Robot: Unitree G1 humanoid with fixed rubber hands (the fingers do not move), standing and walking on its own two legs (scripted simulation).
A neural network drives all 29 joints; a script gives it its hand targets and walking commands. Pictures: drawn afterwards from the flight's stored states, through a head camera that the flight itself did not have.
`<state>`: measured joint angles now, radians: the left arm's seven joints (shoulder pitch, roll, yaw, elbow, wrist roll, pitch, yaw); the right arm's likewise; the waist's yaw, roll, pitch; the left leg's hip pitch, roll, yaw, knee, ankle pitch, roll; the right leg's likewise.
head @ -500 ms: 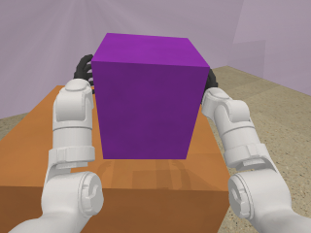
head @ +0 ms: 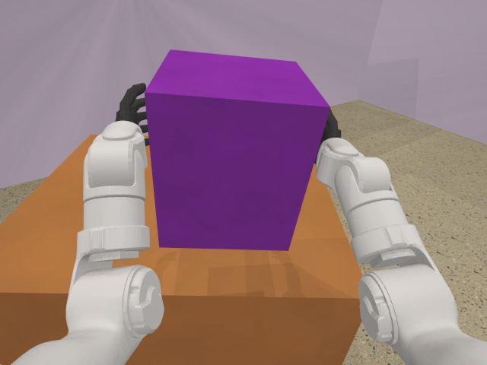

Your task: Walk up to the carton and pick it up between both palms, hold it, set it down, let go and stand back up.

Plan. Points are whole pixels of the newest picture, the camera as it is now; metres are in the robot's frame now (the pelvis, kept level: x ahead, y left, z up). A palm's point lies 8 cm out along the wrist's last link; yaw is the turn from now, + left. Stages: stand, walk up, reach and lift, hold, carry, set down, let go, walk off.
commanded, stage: hold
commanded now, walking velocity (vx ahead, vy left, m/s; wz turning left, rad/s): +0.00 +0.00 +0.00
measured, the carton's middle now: (229, 151) +0.39 +0.00 +0.25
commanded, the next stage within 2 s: set down in 1.72 s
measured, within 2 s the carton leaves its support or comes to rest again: neither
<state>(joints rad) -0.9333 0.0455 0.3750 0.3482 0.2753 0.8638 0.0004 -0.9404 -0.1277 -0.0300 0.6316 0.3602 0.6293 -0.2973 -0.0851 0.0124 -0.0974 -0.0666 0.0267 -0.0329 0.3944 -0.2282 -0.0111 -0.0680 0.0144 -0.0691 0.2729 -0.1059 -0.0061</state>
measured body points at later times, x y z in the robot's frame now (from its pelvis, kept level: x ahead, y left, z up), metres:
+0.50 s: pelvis +0.00 +0.00 +0.00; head -0.08 +0.02 +0.44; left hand +0.39 +0.16 +0.29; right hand +0.39 -0.14 +0.28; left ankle +0.00 +0.12 -0.75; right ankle +0.03 -0.11 -0.75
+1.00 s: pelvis +0.00 +0.00 +0.00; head -0.08 +0.01 +0.44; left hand +0.39 +0.16 +0.29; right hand +0.38 -0.15 +0.28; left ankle +0.00 +0.12 -0.75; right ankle +0.03 -0.11 -0.75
